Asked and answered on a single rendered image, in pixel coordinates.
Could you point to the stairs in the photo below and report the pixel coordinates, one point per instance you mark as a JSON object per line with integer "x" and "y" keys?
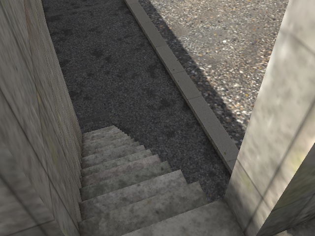
{"x": 126, "y": 188}

